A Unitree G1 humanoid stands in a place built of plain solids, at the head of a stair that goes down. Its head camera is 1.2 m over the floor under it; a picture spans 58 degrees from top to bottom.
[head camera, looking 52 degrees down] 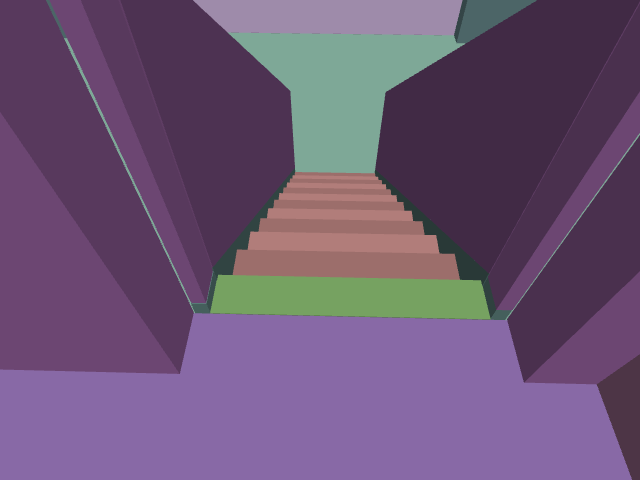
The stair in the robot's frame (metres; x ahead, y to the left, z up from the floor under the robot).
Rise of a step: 0.19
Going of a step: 0.24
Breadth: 0.87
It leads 1 degrees to the right of straight ahead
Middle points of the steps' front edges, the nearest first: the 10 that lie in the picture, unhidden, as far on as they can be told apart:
0.78 -0.10 0.00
1.02 -0.10 -0.18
1.27 -0.11 -0.37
1.51 -0.11 -0.55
1.75 -0.12 -0.74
1.99 -0.13 -0.92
2.24 -0.13 -1.11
2.48 -0.14 -1.29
2.72 -0.14 -1.48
2.96 -0.15 -1.66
